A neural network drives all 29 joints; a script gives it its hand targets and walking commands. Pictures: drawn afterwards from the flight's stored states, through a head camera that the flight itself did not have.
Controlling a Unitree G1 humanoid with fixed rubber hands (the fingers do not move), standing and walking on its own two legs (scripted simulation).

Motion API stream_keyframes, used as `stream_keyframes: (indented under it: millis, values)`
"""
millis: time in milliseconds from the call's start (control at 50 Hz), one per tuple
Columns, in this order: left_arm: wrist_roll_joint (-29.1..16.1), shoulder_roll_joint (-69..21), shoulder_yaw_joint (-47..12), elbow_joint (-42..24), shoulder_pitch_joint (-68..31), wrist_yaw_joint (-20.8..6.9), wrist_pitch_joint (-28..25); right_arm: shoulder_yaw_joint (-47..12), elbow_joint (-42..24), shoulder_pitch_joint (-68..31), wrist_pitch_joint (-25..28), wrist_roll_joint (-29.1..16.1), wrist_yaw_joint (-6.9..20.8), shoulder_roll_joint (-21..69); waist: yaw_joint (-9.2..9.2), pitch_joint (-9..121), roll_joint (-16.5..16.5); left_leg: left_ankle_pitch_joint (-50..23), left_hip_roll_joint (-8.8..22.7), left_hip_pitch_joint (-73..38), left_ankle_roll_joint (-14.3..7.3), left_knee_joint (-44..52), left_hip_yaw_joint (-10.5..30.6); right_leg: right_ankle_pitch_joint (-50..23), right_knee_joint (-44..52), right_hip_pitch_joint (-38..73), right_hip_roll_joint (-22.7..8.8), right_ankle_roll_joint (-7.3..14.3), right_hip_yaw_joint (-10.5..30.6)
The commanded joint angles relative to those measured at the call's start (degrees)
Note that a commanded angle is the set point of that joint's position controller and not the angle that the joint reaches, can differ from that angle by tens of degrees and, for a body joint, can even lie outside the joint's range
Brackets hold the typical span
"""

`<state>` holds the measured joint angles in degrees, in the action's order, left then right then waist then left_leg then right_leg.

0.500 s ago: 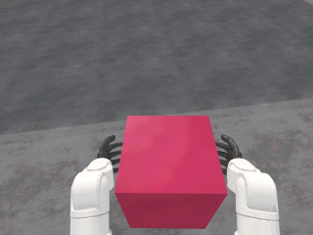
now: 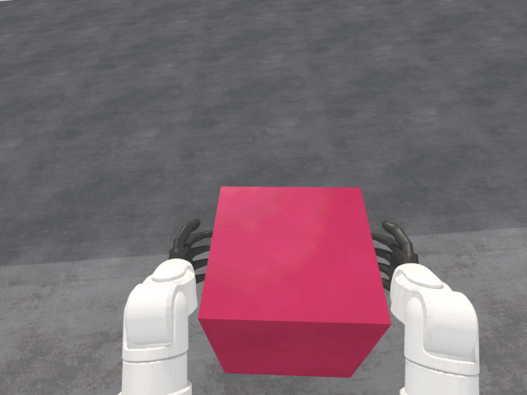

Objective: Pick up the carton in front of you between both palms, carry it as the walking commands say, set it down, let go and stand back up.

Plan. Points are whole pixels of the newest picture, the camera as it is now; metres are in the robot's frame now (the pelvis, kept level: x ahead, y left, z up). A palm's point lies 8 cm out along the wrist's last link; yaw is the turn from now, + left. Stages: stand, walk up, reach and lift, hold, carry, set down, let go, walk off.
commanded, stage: carry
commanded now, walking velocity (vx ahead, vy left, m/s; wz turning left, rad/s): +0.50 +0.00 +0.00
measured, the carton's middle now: (288, 286) +0.28 +0.00 -0.01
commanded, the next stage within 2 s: none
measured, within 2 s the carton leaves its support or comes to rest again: neither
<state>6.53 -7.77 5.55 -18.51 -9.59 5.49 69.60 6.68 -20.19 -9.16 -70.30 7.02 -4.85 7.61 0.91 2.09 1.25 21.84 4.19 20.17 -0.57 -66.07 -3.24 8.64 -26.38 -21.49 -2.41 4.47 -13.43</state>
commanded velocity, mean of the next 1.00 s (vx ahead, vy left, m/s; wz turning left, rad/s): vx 0.21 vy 0.00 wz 0.00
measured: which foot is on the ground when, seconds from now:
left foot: up 0.00-0.36, down 0.38-1.00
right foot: down 0.00-0.40, up 0.42-0.76, down 0.78-1.00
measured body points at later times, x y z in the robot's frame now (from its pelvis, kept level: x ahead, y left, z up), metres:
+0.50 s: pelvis +0.33 +0.04 +0.00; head +0.36 +0.05 +0.45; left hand +0.62 +0.17 +0.04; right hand +0.60 -0.13 +0.05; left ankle +0.40 +0.11 -0.74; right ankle +0.18 -0.07 -0.64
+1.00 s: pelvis +0.56 +0.00 +0.00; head +0.57 -0.01 +0.45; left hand +0.85 +0.15 +0.08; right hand +0.84 -0.16 +0.07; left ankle +0.46 +0.12 -0.74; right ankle +0.60 -0.08 -0.74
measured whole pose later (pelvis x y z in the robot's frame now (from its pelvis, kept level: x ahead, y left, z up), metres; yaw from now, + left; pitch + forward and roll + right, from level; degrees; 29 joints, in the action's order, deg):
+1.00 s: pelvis +0.56 +0.00 +0.00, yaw -1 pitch +3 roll -1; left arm 6.8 -7.8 5.8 -18.2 -10.0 5.0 69.1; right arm 6.7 -20.1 -9.7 -70.0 7.5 -4.7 7.7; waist 0.0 4.3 2.9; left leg 21.4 4.3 6.3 1.6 -25.4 -6.3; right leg 9.7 -25.5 -19.4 -0.9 3.6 -13.1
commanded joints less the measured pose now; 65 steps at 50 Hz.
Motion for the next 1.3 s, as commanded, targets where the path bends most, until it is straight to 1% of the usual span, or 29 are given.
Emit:
stream_keyframes:
  millis: [0, 40, 140, 260, 300, 340, 360, 380, 400, 420, 440, 460, 500, 600, 660, 720, 740, 760, 780, 800, 820, 840, 860, 900, 940, 960, 980, 1100, 1280]
  values:
    - [-25.0, -54.6, -40.5, -6.6, -26.6, -15.9, -1.0, -43.4, -4.5, -26.9, 1.6, -24.7, 14.6, 54.7, -0.11, 19.7, -5.8, -6.1, 3.1, 13.4, -0.7, 1.1, 2.4, -10.5, 13.7, 25.1, -16.1, 2.3, 19.5]
    - [-25.3, -54.4, -40.5, -7.1, -25.2, -16.2, -1.3, -43.6, -4.6, -25.0, 2.4, -23.8, 13.8, 55.2, -0.03, 19.0, -7.9, -8.2, 2.6, 14.1, 0.2, 6.5, 0.5, -7.4, 15.7, 24.5, -14.7, 2.5, 15.9]
    - [-25.1, -51.0, -40.2, -8.2, -23.0, -16.3, -0.7, -43.3, -5.9, -23.0, 2.0, -22.7, 12.7, 53.1, -0.03, 14.1, -8.6, -15.5, 2.1, 17.9, 2.0, 23.0, -3.5, -12.1, 17.6, 27.0, -12.4, 3.2, 10.1]
    - [-22.7, -48.7, -38.9, -5.4, -20.8, -15.9, 0.5, -42.8, -4.2, -22.7, 0.1, -23.2, 13.7, 50.2, 0.08, 8.0, -10.3, -21.7, -0.4, 13.4, 0.3, 36.7, -7.5, -21.7, 16.0, 28.7, -11.4, 1.2, 5.6]
    - [-22.5, -48.6, -38.9, -4.9, -21.3, -15.9, 0.7, -42.5, -3.5, -23.1, -0.2, -23.5, 14.1, 50.0, 0.02, 8.0, -10.9, -21.2, -1.1, 8.2, -0.7, 38.6, -8.9, -27.3, 12.3, 29.2, -11.5, 0.0, 4.3]
    - [-22.6, -48.7, -39.5, -4.6, -22.0, -15.8, 0.7, -41.6, -1.7, -22.2, -0.1, -23.2, 14.5, 50.2, -1.29, 12.4, -8.5, -16.9, -5.3, -7.8, -1.1, 42.1, -13.2, -33.5, -1.8, 25.3, -8.8, -2.1, -0.1]
    - [-22.5, -48.4, -39.8, -4.4, -22.7, -15.8, 0.7, -41.2, -0.8, -21.4, 0.0, -22.9, 14.8, 50.5, -2.55, 16.5, -4.8, -13.2, -1.5, -20.3, -1.2, 41.7, -8.2, -24.7, -13.2, 17.0, -7.3, -3.4, -0.1]
    - [-23.0, -49.0, -40.7, -5.5, -24.3, -15.9, 0.9, -40.1, 0.9, -21.4, 0.7, -22.3, 15.1, 50.1, -2.88, 22.2, 9.6, -6.1, 14.4, -33.5, -9.1, 45.9, 18.3, -9.9, -31.3, -0.3, -1.7, -6.2, 1.3]
    - [-23.2, -49.5, -41.1, -5.2, -24.3, -16.1, 0.7, -40.5, 2.3, -20.1, 1.2, -22.8, 15.2, 52.0, -2.71, 21.9, 17.2, -13.9, 20.1, -37.2, -13.1, 53.3, 33.1, 17.1, -42.0, -12.9, 4.1, -6.1, 6.7]
    - [-23.6, -51.8, -41.6, -4.5, -25.2, -16.2, -0.1, -40.7, 0.8, -21.6, 1.7, -23.6, 15.4, 53.6, -2.43, 20.9, 13.0, -21.6, 19.6, -36.1, -13.2, 51.8, 27.0, 17.5, -48.6, -16.2, 0.4, -4.6, 12.2]
    - [-23.9, -53.3, -42.0, -4.4, -25.6, -16.2, -0.9, -41.1, 0.6, -22.2, 2.3, -23.9, 15.5, 55.7, -2.12, 21.2, 7.9, -32.5, 18.0, -33.2, -12.0, 49.4, 20.6, 16.1, -48.8, -16.1, -1.9, -3.7, 13.0]
    - [-24.0, -54.9, -42.4, -4.4, -25.6, -16.1, -1.7, -41.4, -0.3, -23.0, 3.0, -24.2, 15.6, 57.1, -1.84, 19.8, 2.6, -39.0, 16.6, -28.9, -9.7, 49.1, 14.2, 13.1, -44.4, -14.5, -3.6, -3.5, 13.3]
    - [-23.8, -57.2, -43.1, -4.6, -24.4, -15.7, -3.0, -42.3, -1.7, -23.3, 4.0, -24.9, 15.8, 58.5, -1.43, 20.1, 3.7, -41.4, 14.1, -25.4, -6.3, 50.7, 6.3, 9.2, -35.4, -10.4, -4.2, -4.1, 11.6]
    - [-22.2, -57.0, -43.8, -5.2, -18.6, -14.2, -5.0, -42.5, -3.2, -18.8, 5.1, -24.8, 16.6, 56.6, -1.12, 18.5, 7.8, -53.9, 10.6, -24.3, -5.9, 49.8, -4.0, 3.7, -16.8, -7.4, -0.6, -5.6, 6.1]
    - [-22.8, -55.0, -44.5, -8.6, -19.9, -14.0, -4.7, -42.3, -5.3, -18.1, 5.0, -24.5, 16.5, 54.3, -1.43, 16.5, 9.4, -55.7, 9.4, -24.0, -5.1, 48.5, -7.2, -3.9, -7.7, -4.5, 1.0, -5.7, 3.7]
    - [-23.8, -51.7, -43.9, -11.0, -21.1, -14.2, -3.0, -41.8, -7.3, -18.7, 4.0, -23.7, 15.5, 51.3, -1.51, 15.7, 8.0, -47.2, 8.2, -22.4, -3.9, 44.0, -8.4, -11.3, 0.0, 2.1, 1.4, -5.6, 1.8]
    - [-23.9, -50.6, -43.5, -10.8, -20.8, -14.4, -2.3, -41.5, -7.1, -18.8, 3.4, -23.3, 15.2, 50.1, -0.95, 15.0, 6.2, -43.5, 7.4, -20.5, -2.4, 40.6, -9.3, -16.8, 6.0, 6.5, 1.3, -5.7, 1.0]
    - [-23.9, -49.2, -43.0, -10.5, -20.7, -14.6, -1.5, -41.3, -6.9, -18.8, 2.7, -22.8, 14.9, 48.7, -0.78, 15.0, 4.5, -38.7, 6.3, -17.5, -0.6, 38.1, -8.9, -21.6, 9.2, 12.4, -0.2, -5.8, 1.8]
    - [-23.8, -47.6, -42.1, -9.9, -20.9, -14.9, -0.5, -40.9, -6.2, -18.7, 2.0, -22.2, 14.7, 47.2, -0.72, 16.4, 1.4, -29.1, 5.1, -12.4, 1.5, 35.2, -8.1, -35.7, 6.8, 20.3, -6.1, -5.5, 6.7]
    - [-23.5, -46.9, -41.3, -7.4, -20.7, -15.1, 0.1, -41.1, -6.4, -19.8, 1.0, -22.4, 14.4, 46.6, -0.83, 20.9, -6.2, -12.1, 2.5, -6.1, 3.0, 30.4, -5.6, -56.3, 0.1, 31.0, -14.2, 0.2, 14.0]
    - [-23.0, -47.1, -40.2, -4.8, -18.4, -15.2, 0.1, -41.1, -6.0, -19.9, 0.0, -22.7, 14.4, 45.9, -0.30, 23.8, -12.1, 2.2, 0.7, -2.9, 3.3, 29.3, -3.4, -56.5, 0.8, 33.6, -17.5, 4.8, 19.0]
    - [-22.8, -48.0, -39.4, -3.7, -18.0, -15.3, 0.1, -41.6, -5.3, -21.1, -0.4, -23.2, 14.5, 46.6, -0.28, 23.0, -12.4, 8.1, 0.8, -1.9, 3.1, 29.4, -2.0, -52.5, 3.2, 31.8, -17.9, 6.0, 19.7]
    - [-22.7, -49.4, -39.1, -2.8, -18.8, -15.3, 0.2, -41.9, -4.5, -22.4, -0.5, -23.4, 14.7, 47.7, -0.45, 22.7, -11.0, 9.4, 0.7, -2.4, 2.7, 32.7, -1.0, -47.5, 4.1, 30.6, -17.0, 5.6, 18.9]
    - [-22.6, -51.7, -38.9, -1.8, -20.5, -15.5, 0.0, -42.3, -3.4, -24.1, -0.1, -23.9, 15.1, 50.2, -1.06, 21.3, -9.3, -1.1, 1.3, -8.9, 2.4, 45.5, -1.3, -37.1, 4.0, 25.5, -13.0, 1.3, 13.8]
    - [-22.7, -52.7, -38.9, -2.3, -22.3, -15.7, -0.6, -42.8, -3.2, -25.8, 0.4, -24.4, 15.4, 52.2, -0.66, 20.9, -5.6, -11.7, 3.4, -12.2, 2.6, 45.2, -0.5, -28.5, 2.1, 21.3, -9.9, -1.1, 10.0]
    - [-23.0, -53.2, -39.5, -3.5, -24.5, -15.7, -0.7, -43.0, -3.6, -27.0, 0.6, -24.5, 15.4, 52.8, -0.51, 20.3, -2.1, -20.1, 4.6, -12.6, 2.6, 42.5, -0.7, -30.0, 0.5, 20.1, -8.9, -1.1, 9.0]
    - [-22.9, -53.3, -39.4, -2.7, -24.5, -15.6, -0.6, -42.7, -3.3, -27.1, 0.6, -24.5, 15.4, 52.5, -0.56, 20.6, -2.1, -25.1, 5.0, -13.4, 2.7, 40.9, -1.2, -32.9, -1.1, 19.4, -8.5, -1.0, 8.8]
    - [-22.9, -52.9, -40.2, -2.6, -23.6, -15.2, -0.7, -41.3, -1.1, -24.1, 0.9, -23.7, 15.2, 52.4, -0.81, 22.3, -1.0, -33.7, 4.3, -13.0, 2.8, 37.3, -1.8, -42.1, -6.2, 18.6, -8.1, -0.3, 8.1]
    - [-23.5, -52.6, -41.2, -4.0, -24.2, -15.3, -0.7, -41.1, -1.6, -23.4, 1.2, -23.2, 15.0, 52.4, -0.96, 19.9, 0.9, -43.7, 5.4, -16.3, 2.0, 37.1, -2.3, -30.2, -6.9, 12.9, -5.8, -2.0, 6.7]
